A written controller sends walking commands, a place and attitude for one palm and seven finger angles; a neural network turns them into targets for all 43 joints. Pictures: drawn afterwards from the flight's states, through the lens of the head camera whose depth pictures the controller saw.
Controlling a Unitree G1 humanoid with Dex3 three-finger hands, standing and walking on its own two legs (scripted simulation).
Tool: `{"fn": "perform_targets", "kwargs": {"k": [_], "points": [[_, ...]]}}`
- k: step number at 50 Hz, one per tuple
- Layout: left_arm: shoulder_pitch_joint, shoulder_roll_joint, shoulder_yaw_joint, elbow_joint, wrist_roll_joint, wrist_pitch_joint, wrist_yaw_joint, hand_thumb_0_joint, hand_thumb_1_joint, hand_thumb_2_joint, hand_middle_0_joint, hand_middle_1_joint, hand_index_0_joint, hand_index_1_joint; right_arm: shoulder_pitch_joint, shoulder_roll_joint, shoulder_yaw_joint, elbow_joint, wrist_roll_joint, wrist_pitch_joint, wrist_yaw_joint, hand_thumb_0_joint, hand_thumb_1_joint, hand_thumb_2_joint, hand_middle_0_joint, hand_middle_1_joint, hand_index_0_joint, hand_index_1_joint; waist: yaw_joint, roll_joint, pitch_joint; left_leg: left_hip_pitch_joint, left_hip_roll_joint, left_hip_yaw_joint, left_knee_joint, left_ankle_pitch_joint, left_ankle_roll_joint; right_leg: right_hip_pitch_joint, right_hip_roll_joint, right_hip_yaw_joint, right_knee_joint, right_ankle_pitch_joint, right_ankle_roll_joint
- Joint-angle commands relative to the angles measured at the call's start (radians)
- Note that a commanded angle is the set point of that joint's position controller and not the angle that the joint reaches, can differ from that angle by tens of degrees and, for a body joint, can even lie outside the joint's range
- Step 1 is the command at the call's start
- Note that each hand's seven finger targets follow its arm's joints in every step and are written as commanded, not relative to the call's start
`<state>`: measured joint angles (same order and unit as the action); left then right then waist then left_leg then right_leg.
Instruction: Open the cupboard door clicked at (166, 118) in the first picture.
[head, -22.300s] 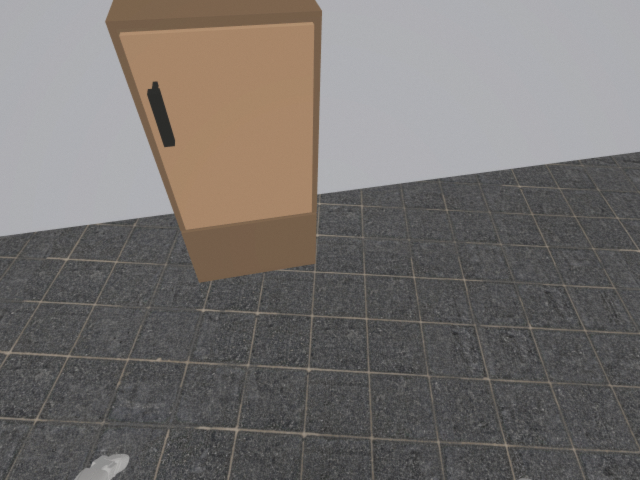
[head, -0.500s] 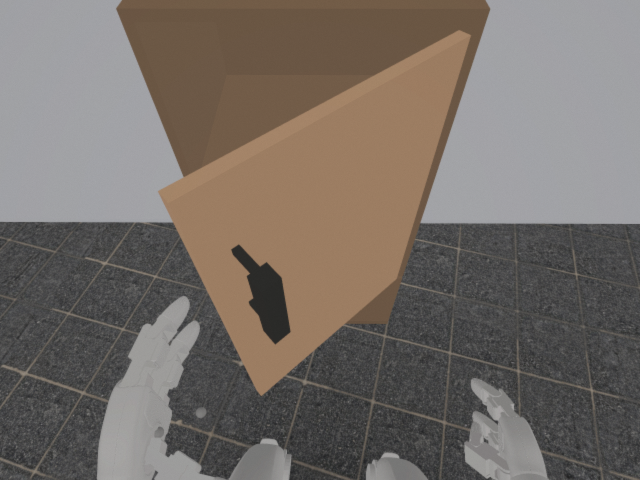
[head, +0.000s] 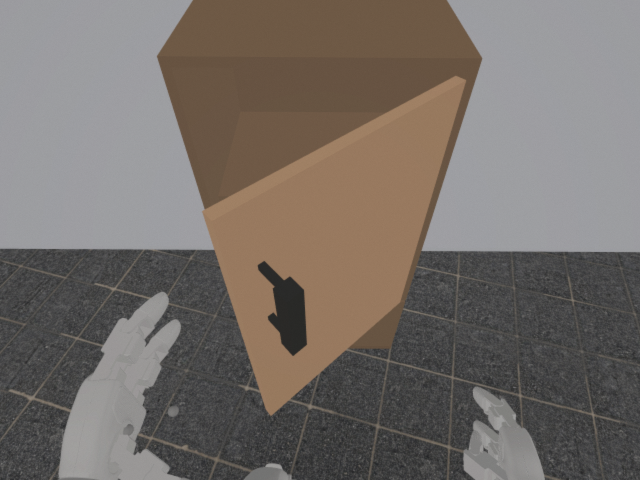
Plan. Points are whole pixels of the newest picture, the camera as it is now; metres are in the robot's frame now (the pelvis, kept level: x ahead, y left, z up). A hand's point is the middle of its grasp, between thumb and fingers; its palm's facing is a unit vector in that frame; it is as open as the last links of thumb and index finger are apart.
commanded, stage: draw the hand back to the body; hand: left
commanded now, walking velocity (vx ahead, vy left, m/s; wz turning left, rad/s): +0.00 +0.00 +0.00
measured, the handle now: (280, 308) +0.32 +0.08 +0.04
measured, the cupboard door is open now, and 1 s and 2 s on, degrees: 42 42 42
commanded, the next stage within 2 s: step back with the hand held close in 1.24 s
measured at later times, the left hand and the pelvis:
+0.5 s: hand (73, 356) +0.20 +0.23 +0.16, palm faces +0.27 -0.89 -0.36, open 13.4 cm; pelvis +0.02 +0.02 +0.05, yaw -1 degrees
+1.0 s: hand out of the picture +0.23 +0.27 +0.24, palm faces +0.46 -0.80 -0.39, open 7.9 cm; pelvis +0.03 +0.01 +0.07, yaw -1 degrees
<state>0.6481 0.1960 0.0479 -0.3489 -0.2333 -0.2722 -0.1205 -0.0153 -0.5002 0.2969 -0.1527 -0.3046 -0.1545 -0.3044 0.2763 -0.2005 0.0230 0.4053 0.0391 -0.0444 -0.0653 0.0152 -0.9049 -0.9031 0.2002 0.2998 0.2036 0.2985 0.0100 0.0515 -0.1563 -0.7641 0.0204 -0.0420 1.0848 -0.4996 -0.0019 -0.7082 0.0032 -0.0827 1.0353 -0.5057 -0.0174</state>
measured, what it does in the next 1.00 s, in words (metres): rises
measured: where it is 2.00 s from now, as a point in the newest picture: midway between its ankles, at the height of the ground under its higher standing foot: outside the picture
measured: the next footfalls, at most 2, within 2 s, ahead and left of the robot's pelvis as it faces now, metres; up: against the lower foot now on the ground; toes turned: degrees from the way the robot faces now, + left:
none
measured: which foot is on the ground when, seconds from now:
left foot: down 0.00-1.00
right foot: down 0.00-1.00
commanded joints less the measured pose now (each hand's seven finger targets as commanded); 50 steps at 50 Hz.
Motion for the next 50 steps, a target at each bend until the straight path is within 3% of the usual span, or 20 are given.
{"fn": "perform_targets", "kwargs": {"k": [1, 3, 8, 9, 10, 11, 12, 16, 19, 20, 24, 25, 30, 33, 36, 43, 46, 50], "points": [[-0.023, 0.123, 0.1, -0.278, -0.01, -0.059, 0.004, 0.0, -0.5, 0.3, -0.15, -0.3, -0.15, -0.3, -0.089, -0.12, -0.047, -0.188, -0.001, -0.075, -0.017, 0.0, -0.9, -0.9, 0.2, 0.3, 0.2, 0.3, 0.01, 0.004, -0.082, 0.124, -0.037, -0.002, -0.217, 0.121, 0.024, 0.103, 0.023, 0.027, -0.215, 0.103, -0.003], [-0.025, 0.124, 0.105, -0.323, -0.018, -0.067, 0.007, 0.0, -0.5, 0.3, -0.15, -0.3, -0.15, -0.3, -0.082, -0.115, -0.043, -0.185, 0.002, -0.087, -0.014, 0.0, -0.9, -0.9, 0.2, 0.3, 0.2, 0.3, 0.011, 0.047, -0.091, 0.162, -0.035, -0.004, -0.236, 0.141, 0.021, 0.112, 0.028, 0.013, -0.212, 0.134, -0.006], [-0.001, 0.127, 0.126, -0.31, -0.036, -0.031, -0.007, 0.0, -0.325, 0.375, -0.156, -0.3, -0.156, -0.3, -0.083, -0.119, -0.038, -0.166, 0.01, -0.107, -0.009, 0.0, -0.9, -0.9, 0.2, 0.3, 0.2, 0.3, 0.01, 0.04, -0.05, 0.194, -0.027, -0.015, -0.275, 0.169, 0.015, 0.132, 0.034, -0.007, -0.23, 0.175, -0.004], [0.008, 0.303, 0.177, -0.351, 0.117, 0.045, 0.112, 0.0, -0.29, 0.39, -0.158, -0.3, -0.158, -0.3, -0.079, -0.122, -0.043, -0.177, 0.0, -0.085, -0.037, 0.0, -0.9, -0.9, 0.2, 0.3, 0.2, 0.3, 0.06, 0.039, -0.083, 0.208, -0.01, -0.002, -0.328, 0.159, 0.016, 0.184, 0.002, 0.065, -0.291, 0.168, -0.019], [0.028, 0.246, 0.167, -0.339, 0.135, 0.09, 0.168, 0.0, -0.255, 0.405, -0.159, -0.3, -0.159, -0.3, -0.087, -0.105, -0.034, -0.174, -0.003, -0.081, -0.047, 0.0, -0.9, -0.9, 0.2, 0.3, 0.2, 0.3, 0.039, 0.025, -0.025, 0.215, -0.016, 0.004, -0.339, 0.148, 0.019, 0.178, 0.002, 0.058, -0.324, 0.15, -0.016], [0.03, 0.184, 0.115, -0.337, 0.141, 0.117, 0.185, 0.0, -0.22, 0.42, -0.16, -0.3, -0.16, -0.3, -0.085, -0.104, -0.029, -0.176, -0.004, -0.077, -0.05, 0.0, -0.9, -0.9, 0.2, 0.3, 0.2, 0.3, 0.025, -0.001, 0.003, 0.222, -0.015, 0.004, -0.343, 0.151, 0.019, 0.173, -0.004, 0.051, -0.329, 0.154, -0.011], [0.04, 0.157, 0.097, -0.313, 0.153, 0.141, 0.2, 0.0, -0.185, 0.435, -0.161, -0.3, -0.161, -0.3, -0.077, -0.101, -0.027, -0.164, -0.002, -0.068, -0.047, 0.0, -0.9, -0.9, 0.2, 0.3, 0.2, 0.3, 0.019, 0.025, 0.033, 0.237, -0.008, 0.0, -0.357, 0.16, 0.018, 0.179, -0.003, 0.042, -0.331, 0.159, -0.011], [-0.027, 0.208, 0.128, -0.357, 0.183, 0.178, 0.246, 0.0, -0.045, 0.495, -0.166, -0.3, -0.166, -0.3, -0.091, -0.117, -0.019, -0.153, -0.008, -0.062, -0.053, 0.0, -0.9, -0.9, 0.2, 0.3, 0.2, 0.3, 0.02, 0.002, 0.031, 0.31, 0.002, -0.01, -0.411, 0.19, 0.022, 0.236, -0.002, 0.036, -0.374, 0.18, -0.009], [-0.084, 0.245, 0.165, -0.378, 0.191, 0.183, 0.27, 0.0, 0.06, 0.54, -0.17, -0.3, -0.17, -0.3, -0.099, -0.117, -0.009, -0.14, -0.012, -0.076, -0.06, 0.0, -0.9, -0.9, 0.2, 0.3, 0.2, 0.3, 0.023, -0.014, 0.031, 0.352, 0.003, -0.016, -0.461, 0.167, 0.022, 0.283, -0.005, 0.032, -0.407, 0.167, -0.008], [-0.104, 0.273, 0.194, -0.382, 0.193, 0.186, 0.279, 0.0, 0.095, 0.555, -0.171, -0.3, -0.171, -0.3, -0.107, -0.122, -0.007, -0.13, -0.015, -0.084, -0.064, 0.0, -0.9, -0.9, 0.2, 0.3, 0.2, 0.3, 0.031, 0.01, 0.026, 0.365, 0.004, -0.019, -0.478, 0.17, 0.021, 0.312, -0.006, 0.033, -0.417, 0.175, -0.011], [-0.111, 0.261, 0.213, -0.392, 0.195, 0.185, 0.286, 0.0, 0.235, 0.615, -0.176, -0.3, -0.176, -0.3, -0.108, -0.116, 0.0, -0.096, -0.015, -0.108, -0.06, 0.0, -0.9, -0.9, 0.2, 0.3, 0.2, 0.3, 0.033, 0.066, 0.045, 0.431, 0.007, -0.021, -0.525, 0.25, 0.012, 0.362, -0.008, 0.032, -0.447, 0.235, -0.01], [-0.109, 0.282, 0.241, -0.376, 0.195, 0.188, 0.288, 0.0, 0.27, 0.63, -0.178, -0.3, -0.178, -0.3, -0.114, -0.119, -0.001, -0.085, -0.016, -0.113, -0.059, 0.0, -0.9, -0.9, 0.2, 0.3, 0.2, 0.3, 0.042, 0.065, 0.045, 0.439, 0.007, -0.02, -0.534, 0.279, 0.011, 0.39, -0.009, 0.031, -0.458, 0.254, -0.012], [-0.104, 0.277, 0.284, -0.315, 0.185, 0.189, 0.279, 0.0, 0.445, 0.705, -0.184, -0.3, -0.184, -0.3, -0.133, -0.122, -0.009, -0.046, -0.02, -0.121, -0.048, 0.0, -0.9, -0.9, 0.2, 0.3, 0.2, 0.3, 0.048, -0.004, 0.081, 0.491, 0.015, -0.004, -0.576, 0.394, 0.007, 0.454, -0.004, 0.027, -0.512, 0.333, -0.007], [-0.152, 0.29, 0.315, -0.328, 0.18, 0.178, 0.273, 0.0, 0.55, 0.75, -0.187, -0.3, -0.187, -0.3, -0.145, -0.123, -0.012, -0.029, -0.023, -0.122, -0.043, 0.0, -0.9, -0.9, 0.2, 0.3, 0.2, 0.3, 0.048, 0.014, 0.082, 0.528, 0.012, 0.013, -0.6, 0.418, 0.008, 0.484, -0.006, 0.032, -0.54, 0.364, -0.004], [-0.178, 0.312, 0.353, -0.326, 0.175, 0.174, 0.273, 0.0, 0.655, 0.795, -0.191, -0.3, -0.191, -0.3, -0.157, -0.124, -0.015, -0.012, -0.025, -0.123, -0.042, 0.0, -0.9, -0.9, 0.2, 0.3, 0.2, 0.3, 0.052, -0.006, 0.075, 0.557, 0.011, 0.019, -0.62, 0.455, 0.01, 0.523, -0.005, 0.034, -0.56, 0.403, -0.004], [-0.267, 0.357, 0.434, -0.342, 0.169, 0.152, 0.276, 0.0, 0.9, 0.9, -0.2, -0.3, -0.2, -0.3, -0.178, -0.121, -0.02, 0.026, -0.029, -0.135, -0.036, 0.0, -0.9, -0.9, 0.2, 0.3, 0.2, 0.3, 0.059, 0.074, 0.075, 0.609, 0.005, 0.034, -0.654, 0.486, 0.007, 0.568, -0.006, 0.042, -0.605, 0.44, -0.006], [-0.207, 0.286, 0.379, -0.255, 0.161, 0.162, 0.26, 0.0, 0.9, 0.9, -0.2, -0.3, -0.2, -0.3, -0.179, -0.122, -0.025, 0.038, -0.029, -0.128, -0.028, 0.0, -0.9, -0.9, 0.2, 0.3, 0.2, 0.3, 0.052, 0.024, 0.115, 0.62, 0.007, 0.044, -0.664, 0.502, 0.011, 0.568, -0.006, 0.038, -0.623, 0.465, 0.0], [-0.216, 0.301, 0.383, -0.248, 0.159, 0.16, 0.25, 0.0, 0.9, 0.9, -0.2, -0.3, -0.2, -0.3, -0.191, -0.133, -0.037, 0.036, -0.032, -0.11, -0.023, 0.0, -0.9, -0.9, 0.2, 0.3, 0.2, 0.3, 0.057, -0.033, 0.1, 0.632, 0.005, 0.048, -0.677, 0.491, 0.019, 0.596, -0.004, 0.042, -0.64, 0.477, 0.002]]}}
